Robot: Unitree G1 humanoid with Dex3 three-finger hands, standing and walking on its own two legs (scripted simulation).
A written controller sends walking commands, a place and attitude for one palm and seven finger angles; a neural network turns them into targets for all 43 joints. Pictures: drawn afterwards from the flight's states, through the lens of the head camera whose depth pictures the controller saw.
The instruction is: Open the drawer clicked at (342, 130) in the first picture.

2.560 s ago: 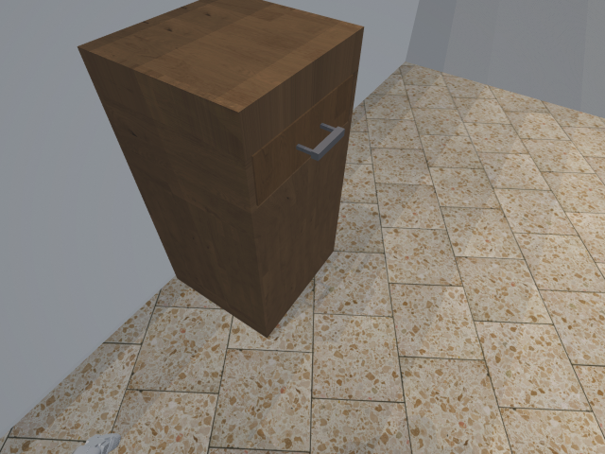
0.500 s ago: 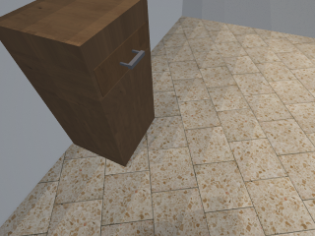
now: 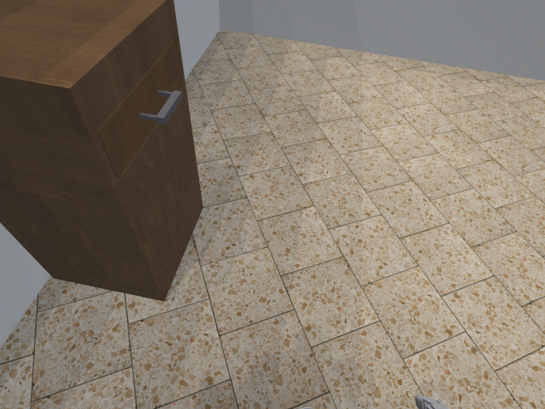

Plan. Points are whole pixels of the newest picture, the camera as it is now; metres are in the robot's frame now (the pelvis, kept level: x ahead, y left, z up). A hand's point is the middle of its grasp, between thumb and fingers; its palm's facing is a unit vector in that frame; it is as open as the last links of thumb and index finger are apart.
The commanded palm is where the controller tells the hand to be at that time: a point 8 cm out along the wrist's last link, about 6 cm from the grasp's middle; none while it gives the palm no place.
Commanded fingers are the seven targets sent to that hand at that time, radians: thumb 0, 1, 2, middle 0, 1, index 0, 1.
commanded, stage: walk around to get in front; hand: left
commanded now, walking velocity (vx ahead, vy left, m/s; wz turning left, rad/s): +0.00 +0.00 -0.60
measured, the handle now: (161, 105) +0.79 +0.36 -0.04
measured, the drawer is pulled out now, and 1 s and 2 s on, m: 0.00 0.00 0.00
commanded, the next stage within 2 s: none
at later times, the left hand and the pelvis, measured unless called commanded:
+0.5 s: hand (197, 405) +0.15 +0.13 -0.15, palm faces -0.32 -0.91 -0.26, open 7.4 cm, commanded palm none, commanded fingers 0.00 0.90 0.90 -0.20 -0.30 -0.20 -0.30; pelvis -0.03 -0.02 +0.00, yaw -19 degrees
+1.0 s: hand (177, 397) +0.16 +0.16 -0.16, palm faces -0.53 -0.83 -0.19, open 7.4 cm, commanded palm none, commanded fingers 0.00 0.90 0.90 -0.20 -0.30 -0.20 -0.30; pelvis -0.02 +0.03 +0.01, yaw -36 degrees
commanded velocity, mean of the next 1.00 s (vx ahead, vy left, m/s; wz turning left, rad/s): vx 0.01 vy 0.00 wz -0.60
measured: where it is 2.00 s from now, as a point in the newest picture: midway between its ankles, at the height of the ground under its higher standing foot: outside the picture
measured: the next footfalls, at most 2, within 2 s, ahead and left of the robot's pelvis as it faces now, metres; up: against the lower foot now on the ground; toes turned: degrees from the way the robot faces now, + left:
right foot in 0.40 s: -0.02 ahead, -0.14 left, +0.00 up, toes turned -20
left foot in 0.80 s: +0.08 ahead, +0.08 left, +0.00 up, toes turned -25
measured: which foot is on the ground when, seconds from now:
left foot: down 0.00-0.40, up 0.42-0.78, down 0.80-1.00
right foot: up 0.00-0.38, down 0.40-0.80, up 0.82-1.00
